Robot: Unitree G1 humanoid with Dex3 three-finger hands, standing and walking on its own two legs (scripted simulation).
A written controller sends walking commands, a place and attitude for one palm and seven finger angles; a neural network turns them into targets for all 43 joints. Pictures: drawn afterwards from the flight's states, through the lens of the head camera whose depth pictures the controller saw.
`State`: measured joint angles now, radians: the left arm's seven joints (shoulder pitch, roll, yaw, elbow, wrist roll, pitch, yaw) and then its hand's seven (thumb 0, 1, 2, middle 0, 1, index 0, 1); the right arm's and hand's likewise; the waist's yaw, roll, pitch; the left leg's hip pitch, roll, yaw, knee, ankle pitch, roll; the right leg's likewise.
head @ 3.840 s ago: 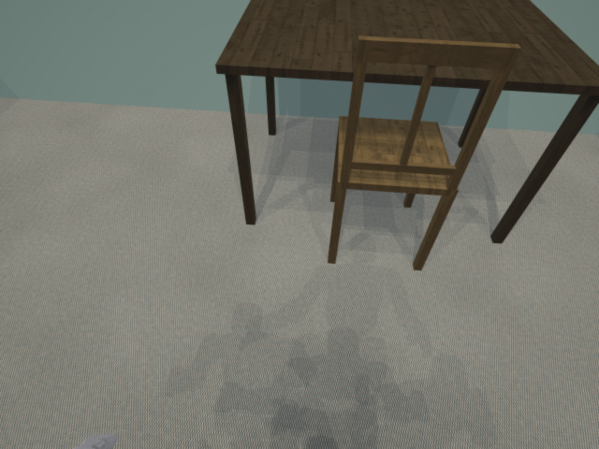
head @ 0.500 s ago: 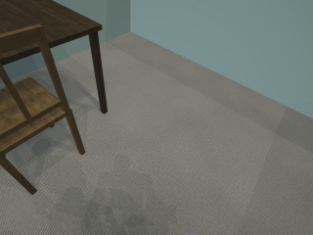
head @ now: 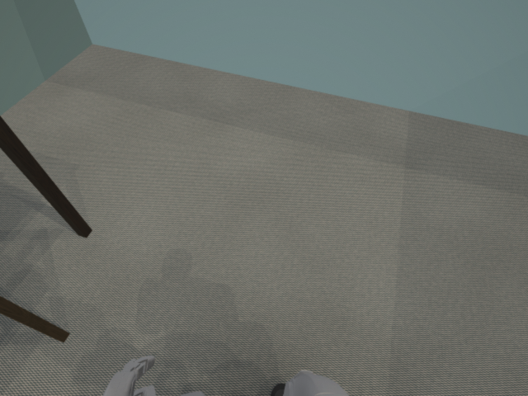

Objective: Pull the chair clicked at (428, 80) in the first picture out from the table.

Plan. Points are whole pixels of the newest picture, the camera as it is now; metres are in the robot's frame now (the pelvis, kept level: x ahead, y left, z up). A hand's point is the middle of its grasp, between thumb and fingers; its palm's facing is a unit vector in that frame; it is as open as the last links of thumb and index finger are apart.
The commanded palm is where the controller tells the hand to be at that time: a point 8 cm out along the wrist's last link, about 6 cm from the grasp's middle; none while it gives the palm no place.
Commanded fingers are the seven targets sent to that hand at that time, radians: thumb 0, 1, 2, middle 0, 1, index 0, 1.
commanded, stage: walk to a spot facing it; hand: left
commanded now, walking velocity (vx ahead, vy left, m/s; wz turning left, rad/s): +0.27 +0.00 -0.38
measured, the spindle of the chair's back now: out of the picture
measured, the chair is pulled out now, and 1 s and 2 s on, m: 0.00 0.00 0.00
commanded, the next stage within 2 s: turn to face it in 0.08 s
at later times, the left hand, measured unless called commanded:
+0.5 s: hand (135, 378) +0.16 +0.23 -0.16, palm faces +0.08 -0.98 -0.17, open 7.4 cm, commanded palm none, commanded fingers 0.00 0.90 0.90 -0.20 -0.30 -0.20 -0.30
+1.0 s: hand (138, 326) +0.24 +0.23 -0.11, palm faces +0.26 -0.92 -0.29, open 7.4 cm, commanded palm none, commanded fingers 0.00 0.90 0.90 -0.20 -0.30 -0.20 -0.30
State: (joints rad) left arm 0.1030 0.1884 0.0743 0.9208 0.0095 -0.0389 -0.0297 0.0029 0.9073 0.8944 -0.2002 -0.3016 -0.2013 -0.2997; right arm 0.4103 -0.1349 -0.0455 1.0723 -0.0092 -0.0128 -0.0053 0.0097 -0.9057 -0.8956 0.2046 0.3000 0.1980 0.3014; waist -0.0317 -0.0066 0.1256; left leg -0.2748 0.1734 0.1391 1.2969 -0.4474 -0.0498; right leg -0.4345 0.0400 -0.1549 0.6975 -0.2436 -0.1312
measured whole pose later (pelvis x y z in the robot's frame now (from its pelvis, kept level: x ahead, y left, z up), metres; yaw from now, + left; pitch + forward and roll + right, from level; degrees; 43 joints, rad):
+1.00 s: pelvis +0.17 +0.00 +0.03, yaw +14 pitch +0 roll +0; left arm 0.16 0.19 0.06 0.88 0.02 0.02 0.03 0.00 0.91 0.89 -0.20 -0.30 -0.20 -0.30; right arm 0.27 -0.24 -0.11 0.95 -0.02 0.08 0.01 0.01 -0.91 -0.90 0.20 0.30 0.20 0.30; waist -0.04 0.05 0.03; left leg -0.53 -0.06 -0.06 0.89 -0.40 -0.03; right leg -0.23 -0.03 -0.05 0.53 -0.31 -0.01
